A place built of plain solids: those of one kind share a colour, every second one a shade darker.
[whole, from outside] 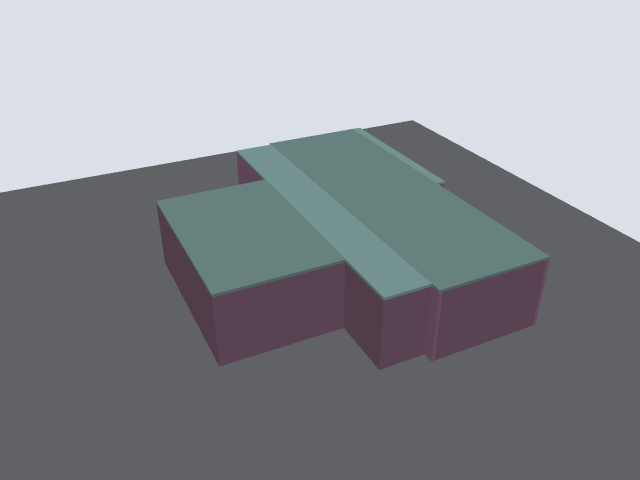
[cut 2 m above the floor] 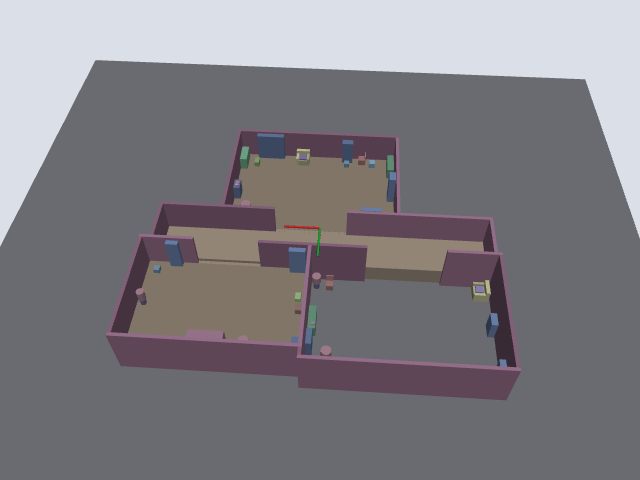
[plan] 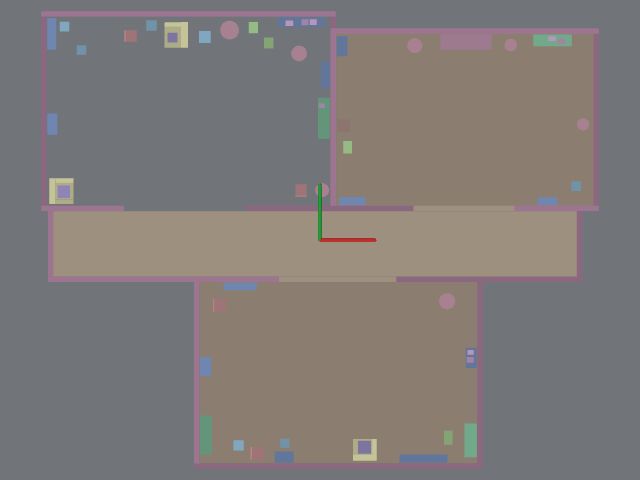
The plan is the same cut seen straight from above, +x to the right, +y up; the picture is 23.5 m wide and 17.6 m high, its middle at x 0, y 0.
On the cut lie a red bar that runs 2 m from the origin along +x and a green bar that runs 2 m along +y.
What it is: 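A storey of a split-level house; a hall and three lower rooms open beside it; the rooms' floors lie 1.14 m, 0.200 m and not at all below the hall's; a bare drop, one riser, a flush line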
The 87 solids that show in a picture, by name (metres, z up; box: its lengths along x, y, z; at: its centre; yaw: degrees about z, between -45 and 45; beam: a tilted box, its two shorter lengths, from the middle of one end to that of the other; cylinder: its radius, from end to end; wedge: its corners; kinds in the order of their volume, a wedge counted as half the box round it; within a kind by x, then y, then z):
{
 "floor_1": {"box": [19.19, 2.4, 1.19], "at": [-0.18, -0.14, 0.55]},
 "floor_2": {"box": [4.3, 0.2, 1.19], "at": [0.65, -1.44, 0.55]},
 "floor_3": {"box": [10.19, 6.65, 1.19], "at": [0.67, -4.87, 0.55]},
 "floor_4": {"box": [3.7, 0.2, 0.99], "at": [5.27, 1.16, 0.45]},
 "floor_5": {"box": [9.43, 6.3, 0.99], "at": [5.31, 4.41, 0.45]},
 "wall_1": {"box": [0.2, 6.94, 4.13], "at": [-10.13, 4.73, 2.02]},
 "wall_2": {"box": [0.2, 2.4, 4.13], "at": [-9.87, -0.14, 2.02]},
 "wall_3": {"box": [3.04, 0.2, 4.13], "at": [-8.71, 1.16, 2.02]},
 "wall_4": {"box": [8.47, 0.2, 4.13], "at": [-5.74, -1.44, 2.02]},
 "wall_5": {"box": [10.81, 0.2, 4.13], "at": [-4.82, 8.29, 2.02]},
 "wall_6": {"box": [0.2, 6.65, 4.13], "at": [-4.52, -4.87, 2.02]},
 "wall_7": {"box": [6.16, 0.2, 4.13], "at": [0.34, 1.16, 2.02]},
 "wall_8": {"box": [0.2, 0.43, 4.13], "at": [0.48, 7.98, 2.02]},
 "wall_9": {"box": [0.21, 6.3, 4.13], "at": [0.49, 4.41, 2.02]},
 "wall_10": {"box": [10.59, 0.2, 4.13], "at": [0.67, -8.29, 2.02]},
 "wall_11": {"box": [9.84, 0.2, 4.13], "at": [5.3, 7.66, 2.02]},
 "wall_12": {"box": [0.2, 6.65, 4.13], "at": [5.87, -4.87, 2.02]},
 "wall_13": {"box": [6.82, 0.2, 4.13], "at": [6.21, -1.44, 2.02]},
 "wall_14": {"box": [3.1, 0.2, 4.13], "at": [8.68, 1.16, 2.02]},
 "wall_15": {"box": [0.2, 2.4, 4.13], "at": [9.52, -0.14, 2.02]},
 "wall_16": {"box": [0.2, 6.3, 4.13], "at": [10.13, 4.41, 2.02]},
 "roof_1": {"box": [10.81, 0.63, 0.16], "at": [-4.82, 8.08, 4.16]},
 "roof_2": {"box": [19.59, 2.6, 0.16], "at": [-0.18, -0.24, 4.16]},
 "roof_3": {"box": [20.45, 6.7, 0.16], "at": [0.0, 4.41, 4.16]},
 "roof_4": {"box": [10.59, 6.85, 0.16], "at": [0.67, -4.97, 4.16]},
 "case_1": {"box": [0.33, 1.16, 1.75], "at": [-9.84, 7.55, 0.83]},
 "case_2": {"box": [0.37, 0.78, 1.31], "at": [-9.82, 4.25, 0.6]},
 "case_3": {"box": [0.41, 0.7, 1.95], "at": [-4.2, -4.65, 2.12]},
 "case_4": {"box": [1.22, 0.29, 2.08], "at": [-2.93, -1.71, 2.18]},
 "case_5": {"box": [0.7, 0.42, 1.65], "at": [-1.31, -7.96, 1.97]},
 "case_6": {"box": [1.74, 0.36, 1.08], "at": [-0.68, 7.99, 0.49]},
 "case_7": {"box": [0.32, 0.96, 1.45], "at": [0.2, 6.05, 0.67]},
 "case_8": {"box": [0.39, 0.74, 1.44], "at": [0.81, 7.11, 1.66]},
 "case_9": {"box": [0.95, 0.3, 1.95], "at": [1.19, 1.43, 1.92]},
 "case_10": {"box": [1.77, 0.31, 1.89], "at": [3.79, -8.02, 2.08]},
 "case_11": {"box": [0.4, 0.75, 0.97], "at": [5.55, -4.32, 1.63]},
 "case_12": {"box": [0.71, 0.29, 2.02], "at": [8.34, 1.42, 1.95]},
 "wardrobe_1": {"box": [1.88, 0.57, 1.95], "at": [5.36, 7.26, 1.92]},
 "sideboard_1": {"box": [0.44, 1.44, 0.75], "at": [-4.18, -7.15, 1.52]},
 "sideboard_2": {"box": [0.44, 1.5, 0.87], "at": [0.14, 4.46, 0.39]},
 "sideboard_3": {"box": [0.46, 1.24, 0.86], "at": [5.52, -7.35, 1.57]},
 "sideboard_4": {"box": [1.42, 0.44, 0.9], "at": [8.53, 7.32, 1.39]},
 "armchair_1": {"box": [0.23, 0.95, 0.9], "at": [-9.81, 1.79, 0.4]},
 "armchair_2": {"box": [0.66, 0.16, 0.67], "at": [-9.36, 1.4, 0.29]},
 "armchair_3": {"box": [0.66, 0.62, 0.51], "at": [-9.36, 1.79, 0.2]},
 "armchair_4": {"box": [0.66, 0.16, 0.67], "at": [-9.36, 2.18, 0.29]},
 "armchair_5": {"box": [0.61, 0.16, 0.68], "at": [-5.4, 7.13, 0.29]},
 "armchair_6": {"box": [0.61, 0.62, 0.52], "at": [-5.4, 7.52, 0.21]},
 "armchair_7": {"box": [0.61, 0.16, 0.68], "at": [-5.4, 7.91, 0.29]},
 "armchair_8": {"box": [0.26, 0.94, 0.96], "at": [-4.97, 7.52, 0.43]},
 "armchair_9": {"box": [0.17, 0.58, 0.56], "at": [1.29, -7.58, 1.42]},
 "armchair_10": {"box": [0.87, 0.22, 0.76], "at": [1.65, -7.98, 1.52]},
 "armchair_11": {"box": [0.54, 0.58, 0.4], "at": [1.65, -7.58, 1.34]},
 "armchair_12": {"box": [0.17, 0.58, 0.56], "at": [2.0, -7.58, 1.42]},
 "bush_1": {"cylinder": 0.34, "from": [-3.32, 7.7, 0.35], "to": [-3.32, 7.7, 1.12]},
 "bush_2": {"cylinder": 0.29, "from": [-0.77, 6.84, 0.41], "to": [-0.77, 6.84, 1.36]},
 "bush_3": {"cylinder": 0.26, "from": [0.08, 1.83, 0.55], "to": [0.08, 1.83, 1.07]},
 "bush_4": {"cylinder": 0.28, "from": [3.48, 7.13, 1.38], "to": [3.48, 7.13, 2.39]},
 "bush_5": {"cylinder": 0.3, "from": [4.66, -2.25, 1.61], "to": [4.66, -2.25, 2.54]},
 "bush_6": {"cylinder": 0.23, "from": [7.0, 7.15, 1.24], "to": [7.0, 7.15, 2.09]},
 "bush_7": {"cylinder": 0.22, "from": [9.65, 4.24, 1.36], "to": [9.65, 4.24, 2.02]},
 "basket_1": {"box": [0.35, 0.35, 0.43], "at": [-9.37, 7.82, 0.17]},
 "basket_2": {"box": [0.35, 0.35, 0.39], "at": [-8.74, 6.97, 0.14]},
 "basket_3": {"box": [0.39, 0.39, 0.38], "at": [-6.17, 7.86, 0.14]},
 "basket_4": {"box": [0.43, 0.44, 0.43], "at": [-4.22, 7.44, 0.17]},
 "basket_5": {"box": [0.39, 0.39, 0.38], "at": [-2.98, -7.53, 1.33]},
 "basket_6": {"box": [0.34, 0.34, 0.33], "at": [-1.29, -7.45, 1.3]},
 "basket_7": {"box": [0.35, 0.35, 0.3], "at": [9.39, 1.97, 1.09]},
 "chair_1": {"box": [0.4, 0.43, 0.48], "at": [-6.92, 7.48, 0.19]},
 "chair_2": {"box": [0.43, 0.46, 0.4], "at": [-3.66, -2.39, 1.34]},
 "chair_3": {"box": [0.43, 0.46, 0.41], "at": [-2.28, -7.82, 1.34]},
 "chair_4": {"box": [0.42, 0.06, 0.93], "at": [-0.69, 1.61, 0.42]},
 "chair_5": {"box": [0.42, 0.41, 0.47], "at": [-0.69, 1.84, 0.19]},
 "toybox_1": {"box": [0.34, 0.41, 0.35], "at": [-2.44, 7.79, 0.12]},
 "toybox_2": {"box": [0.35, 0.41, 0.42], "at": [-1.88, 7.22, 0.16]},
 "toybox_3": {"box": [0.32, 0.46, 0.29], "at": [1.01, 3.4, 1.08]},
 "toybox_4": {"box": [0.32, 0.51, 0.36], "at": [4.7, -7.25, 1.32]},
 "pouf_1": {"box": [0.47, 0.47, 0.38], "at": [0.86, 4.2, 1.13]},
 "cushion_1": {"box": [0.46, 0.46, 0.1], "at": [-9.39, 1.77, 0.51]},
 "cushion_2": {"box": [0.37, 0.37, 0.12], "at": [-5.41, 7.42, 0.53]},
 "cushion_3": {"box": [0.48, 0.48, 0.12], "at": [1.64, -7.6, 1.6]},
 "books_1": {"box": [0.29, 0.21, 0.15], "at": [-1.12, 7.95, 1.11]},
 "books_2": {"box": [0.27, 0.22, 0.07], "at": [-0.55, 7.99, 1.06]},
 "books_3": {"box": [0.26, 0.21, 0.17], "at": [-0.25, 7.99, 1.11]},
 "books_4": {"box": [0.26, 0.21, 0.09], "at": [5.51, -4.39, 2.16]},
 "books_5": {"box": [0.28, 0.18, 0.17], "at": [8.51, 7.38, 1.92]},
 "books_6": {"box": [0.3, 0.19, 0.1], "at": [8.86, 7.28, 1.88]}
}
